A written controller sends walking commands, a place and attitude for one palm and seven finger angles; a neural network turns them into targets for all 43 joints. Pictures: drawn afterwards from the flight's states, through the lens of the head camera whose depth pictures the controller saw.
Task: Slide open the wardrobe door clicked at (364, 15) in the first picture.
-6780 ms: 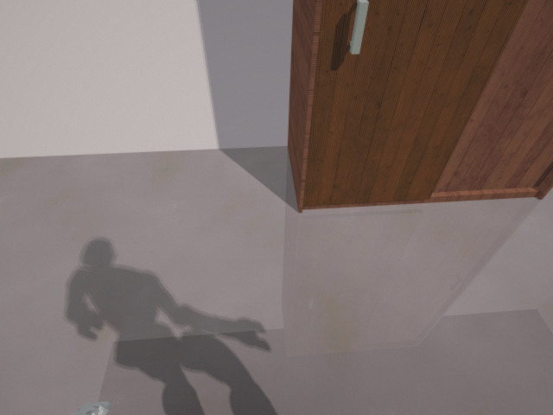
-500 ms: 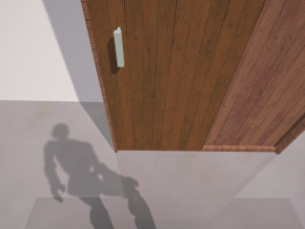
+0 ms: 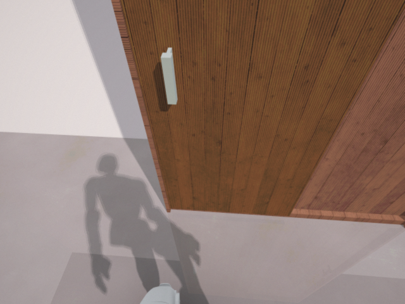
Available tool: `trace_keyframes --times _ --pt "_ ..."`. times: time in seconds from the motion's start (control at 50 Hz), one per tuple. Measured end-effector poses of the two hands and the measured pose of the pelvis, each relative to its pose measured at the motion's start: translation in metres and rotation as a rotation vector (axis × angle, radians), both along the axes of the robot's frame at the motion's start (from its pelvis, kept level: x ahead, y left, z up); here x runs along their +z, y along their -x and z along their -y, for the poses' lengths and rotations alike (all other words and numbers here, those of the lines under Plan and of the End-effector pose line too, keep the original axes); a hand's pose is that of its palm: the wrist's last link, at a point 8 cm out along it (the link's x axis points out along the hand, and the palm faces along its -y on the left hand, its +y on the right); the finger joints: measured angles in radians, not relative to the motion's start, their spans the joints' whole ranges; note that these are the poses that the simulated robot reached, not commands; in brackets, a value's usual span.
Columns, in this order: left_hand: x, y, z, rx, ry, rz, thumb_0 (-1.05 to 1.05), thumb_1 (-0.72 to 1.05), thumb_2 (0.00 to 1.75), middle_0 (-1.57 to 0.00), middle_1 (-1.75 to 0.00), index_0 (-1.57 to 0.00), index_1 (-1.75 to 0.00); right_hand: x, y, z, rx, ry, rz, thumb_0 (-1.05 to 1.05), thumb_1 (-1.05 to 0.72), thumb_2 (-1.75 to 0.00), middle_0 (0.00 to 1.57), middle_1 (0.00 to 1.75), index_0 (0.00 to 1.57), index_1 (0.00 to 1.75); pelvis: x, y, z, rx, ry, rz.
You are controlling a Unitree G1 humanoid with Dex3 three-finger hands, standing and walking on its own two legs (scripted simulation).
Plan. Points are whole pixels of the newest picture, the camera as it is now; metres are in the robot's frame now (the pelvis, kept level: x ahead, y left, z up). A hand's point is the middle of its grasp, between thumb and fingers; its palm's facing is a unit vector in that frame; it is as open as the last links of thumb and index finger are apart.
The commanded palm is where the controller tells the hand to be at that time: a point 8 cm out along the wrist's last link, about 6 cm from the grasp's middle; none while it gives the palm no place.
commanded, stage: take the last steps up to it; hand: left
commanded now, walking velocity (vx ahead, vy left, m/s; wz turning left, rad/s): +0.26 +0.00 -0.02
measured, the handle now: (171, 76) +0.65 +0.15 +0.10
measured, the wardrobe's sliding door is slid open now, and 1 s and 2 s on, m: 0.00 0.00 0.00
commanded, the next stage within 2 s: come to a stop and stand still in 0.36 s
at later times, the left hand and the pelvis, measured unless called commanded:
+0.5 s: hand (128, 257) +0.24 +0.22 -0.16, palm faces -0.01 -0.97 -0.23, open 7.4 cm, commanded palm none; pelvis +0.14 +0.03 -0.01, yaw -2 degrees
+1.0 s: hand (119, 274) +0.21 +0.24 -0.19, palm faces +0.05 -0.98 -0.20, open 7.3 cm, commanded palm none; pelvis +0.15 +0.05 -0.01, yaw -1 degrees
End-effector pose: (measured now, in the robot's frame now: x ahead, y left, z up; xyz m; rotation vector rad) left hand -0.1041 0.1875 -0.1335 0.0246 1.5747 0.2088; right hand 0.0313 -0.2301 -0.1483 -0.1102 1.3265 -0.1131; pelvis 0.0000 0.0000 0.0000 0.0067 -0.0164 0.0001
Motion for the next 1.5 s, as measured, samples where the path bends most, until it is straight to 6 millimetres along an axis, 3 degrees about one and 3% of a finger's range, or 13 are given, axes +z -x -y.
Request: trace_keyframes --times 0.12,0.18,0.22,0.3,0.4,0.5,0.58,0.68,0.8,1.0,1.14,1.3,1.5 --pt "-0.024 -0.019 -0.028 0.037 0.041 -0.099 0.01 0.91 0.89 -0.2 -0.3 -0.2 -0.3 -0.004 -0.103 -0.034 0.067 0.048 0.159 0.01 -0.92 -0.9 0.2 0.3 0.19 0.3 -0.023 -0.048 -0.034 -0.005 0.02 -0.003" --pt "-0.032 -0.057 -0.051 0.0 0.028 -0.074 0.01 0.91 0.89 -0.2 -0.3 -0.2 -0.29 0.0 -0.126 -0.049 0.051 0.055 0.208 0.01 -0.92 -0.9 0.2 0.3 0.19 0.3 -0.023 -0.063 -0.044 -0.025 0.007 0.016" --pt "-0.032 -0.095 -0.067 -0.031 0.007 -0.01 0.01 0.91 0.89 -0.2 -0.3 -0.2 -0.29 0.003 -0.129 -0.057 0.031 0.049 0.208 0.01 -0.91 -0.9 0.2 0.3 0.19 0.3 -0.018 -0.073 -0.047 -0.032 0.003 0.022" --pt "-0.023 -0.182 -0.09 -0.087 -0.042 0.162 0.01 0.91 0.9 -0.2 -0.29 -0.2 -0.29 0.012 -0.131 -0.051 -0.026 0.074 0.205 -0.02 -0.95 -0.9 0.2 0.3 0.2 0.3 -0.008 -0.092 -0.051 -0.032 -0.008 0.017" --pt "-0.005 -0.275 -0.096 -0.136 -0.083 0.342 0.01 0.91 0.9 -0.2 -0.29 -0.2 -0.29 0.006 -0.117 -0.046 -0.043 0.055 0.105 -0.01 -0.94 -0.9 0.2 0.3 0.2 0.3 -0.003 -0.117 -0.047 -0.026 -0.018 0.008" --pt "0.006 -0.34 -0.079 -0.202 -0.101 0.421 0.0 0.91 0.9 -0.2 -0.29 -0.19 -0.29 -0.009 -0.099 -0.041 -0.093 0.009 -0.011 0.0 -0.92 -0.9 0.2 0.3 0.2 0.3 -0.006 -0.144 -0.033 -0.031 -0.027 0.008" --pt "0.003 -0.367 -0.056 -0.233 -0.11 0.431 0.0 0.91 0.9 -0.2 -0.29 -0.2 -0.29 -0.023 -0.092 -0.036 -0.124 -0.025 -0.097 0.01 -0.91 -0.9 0.2 0.3 0.2 0.3 -0.013 -0.164 -0.018 -0.037 -0.02 0.012" --pt "0.0 -0.37 -0.034 -0.208 -0.081 0.392 0.0 0.91 0.9 -0.2 -0.29 -0.2 -0.29 -0.018 -0.098 -0.032 -0.124 -0.028 -0.155 0.01 -0.91 -0.9 0.2 0.3 0.19 0.3 -0.008 -0.175 -0.01 -0.018 -0.012 0.003" --pt "-0.005 -0.36 -0.048 -0.153 -0.091 0.372 -0.01 0.93 0.89 -0.21 -0.3 -0.2 -0.3 -0.014 -0.119 -0.028 -0.081 0.011 -0.139 0.01 -0.91 -0.9 0.2 0.3 0.19 0.3 -0.008 -0.168 -0.016 -0.001 -0.008 0.003" --pt "-0.023 -0.306 -0.098 -0.111 -0.076 0.26 0.0 0.91 0.89 -0.2 -0.3 -0.2 -0.29 0.004 -0.146 -0.049 -0.039 0.081 0.015 0.01 -0.91 -0.9 0.2 0.3 0.19 0.3 -0.01 -0.152 -0.05 -0.014 0.002 0.009" --pt "-0.016 -0.266 -0.105 -0.108 -0.079 0.196 0.01 0.91 0.9 -0.2 -0.29 -0.2 -0.29 0.007 -0.149 -0.058 -0.025 0.074 0.041 0.01 -0.93 -0.9 0.2 0.3 0.2 0.3 -0.004 -0.144 -0.057 -0.02 -0.005 0.002" --pt "-0.013 -0.229 -0.086 -0.128 -0.059 0.148 0.01 0.91 0.9 -0.2 -0.29 -0.2 -0.29 0.0 -0.131 -0.054 -0.052 0.041 0.043 0.01 -0.94 -0.9 0.2 0.3 0.2 0.3 -0.003 -0.131 -0.053 -0.026 -0.001 0.02" --pt "-0.017 -0.213 -0.065 -0.126 -0.012 0.136 0.01 0.91 0.9 -0.2 -0.29 -0.2 -0.29 -0.001 -0.068 -0.06 -0.075 0.022 -0.097 0.01 -0.92 -0.9 0.2 0.3 0.19 0.3 -0.001 -0.122 -0.047 -0.025 0.003 0.015"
